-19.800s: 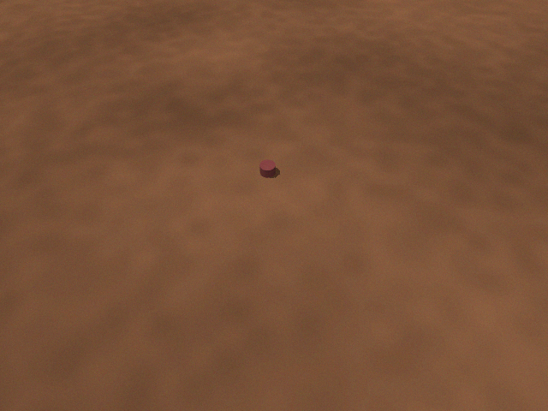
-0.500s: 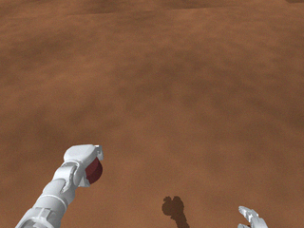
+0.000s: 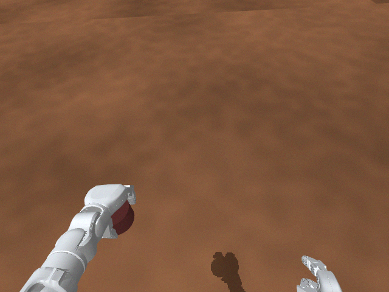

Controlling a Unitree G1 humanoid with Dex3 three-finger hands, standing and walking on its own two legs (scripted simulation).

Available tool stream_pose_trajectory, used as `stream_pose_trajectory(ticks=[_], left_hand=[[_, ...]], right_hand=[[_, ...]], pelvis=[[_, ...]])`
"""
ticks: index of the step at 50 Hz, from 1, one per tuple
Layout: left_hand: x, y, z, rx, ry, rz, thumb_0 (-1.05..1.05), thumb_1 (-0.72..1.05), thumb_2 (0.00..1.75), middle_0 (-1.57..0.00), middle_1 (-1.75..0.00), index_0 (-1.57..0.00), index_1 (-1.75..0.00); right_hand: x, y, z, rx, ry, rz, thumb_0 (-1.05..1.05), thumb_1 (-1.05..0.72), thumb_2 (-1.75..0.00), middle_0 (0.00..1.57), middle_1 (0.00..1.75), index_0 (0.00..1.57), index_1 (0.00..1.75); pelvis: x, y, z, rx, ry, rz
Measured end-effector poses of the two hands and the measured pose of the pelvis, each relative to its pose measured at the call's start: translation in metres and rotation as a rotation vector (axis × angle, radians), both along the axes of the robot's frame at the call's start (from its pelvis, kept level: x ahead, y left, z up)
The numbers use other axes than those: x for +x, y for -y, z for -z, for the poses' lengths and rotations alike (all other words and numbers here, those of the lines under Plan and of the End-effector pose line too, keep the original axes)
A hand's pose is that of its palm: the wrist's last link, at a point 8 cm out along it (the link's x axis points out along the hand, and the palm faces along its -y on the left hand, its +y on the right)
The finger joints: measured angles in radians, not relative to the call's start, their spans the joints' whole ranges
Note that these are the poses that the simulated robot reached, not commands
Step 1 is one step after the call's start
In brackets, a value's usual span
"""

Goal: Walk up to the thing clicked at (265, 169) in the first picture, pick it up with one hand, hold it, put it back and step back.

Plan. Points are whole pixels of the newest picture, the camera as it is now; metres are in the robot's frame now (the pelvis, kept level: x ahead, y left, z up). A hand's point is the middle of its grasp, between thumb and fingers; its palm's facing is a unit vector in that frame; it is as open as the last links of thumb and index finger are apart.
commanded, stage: hold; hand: left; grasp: from above
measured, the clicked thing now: (114, 214) +0.30 +0.23 -0.07
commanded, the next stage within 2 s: crouch in 0.22 s
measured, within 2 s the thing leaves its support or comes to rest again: neither
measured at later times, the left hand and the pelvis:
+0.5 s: hand (112, 215) +0.29 +0.22 -0.05, palm faces -0.47 -0.05 -0.88, open 10.5 cm; pelvis +0.01 +0.00 +0.00, yaw +0 degrees
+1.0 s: hand (129, 229) +0.33 +0.24 -0.24, palm faces -0.44 +0.04 -0.90, open 10.4 cm; pelvis -0.02 +0.01 -0.11, yaw +1 degrees
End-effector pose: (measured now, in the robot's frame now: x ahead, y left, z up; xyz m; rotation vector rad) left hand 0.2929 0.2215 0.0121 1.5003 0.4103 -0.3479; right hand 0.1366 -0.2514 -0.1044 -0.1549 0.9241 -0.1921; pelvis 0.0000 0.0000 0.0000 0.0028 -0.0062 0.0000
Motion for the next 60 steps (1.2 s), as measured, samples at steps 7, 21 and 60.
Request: stream_pose_trajectory(ticks=[7, 21, 60], left_hand=[[0.004, -0.002, -0.004, 0.005, 0.012, -0.012, 0.01, -0.11, 0.73, -0.46, -0.82, -0.56, -0.81], [0.005, -0.003, 0.002, 0.002, -0.006, -0.006, 0.01, -0.1, 0.73, -0.45, -0.83, -0.55, -0.82], [0.069, -0.013, 0.293, 0.075, 0.025, -0.009, -0.01, -0.09, 0.66, -0.48, -0.81, -0.59, -0.79]], right_hand=[[0.002, 0.0, -0.001, 0.003, 0.001, 0.007, 0.01, -0.91, -0.9, 0.2, 0.3, 0.2, 0.3], [0.004, -0.001, 0.001, 0.004, -0.017, 0.012, 0.01, -0.91, -0.9, 0.2, 0.3, 0.2, 0.3], [-0.139, 0.012, 0.209, -0.114, -0.417, 0.1, 0.01, -0.9, -0.89, 0.2, 0.3, 0.2, 0.3]], pelvis=[[0.002, -0.001, -0.001, 0.0, 0.002, 0.0], [0.008, -0.002, -0.001, -0.001, -0.005, 0.0], [-0.036, -0.012, 0.2, -0.05, -0.549, -0.013]])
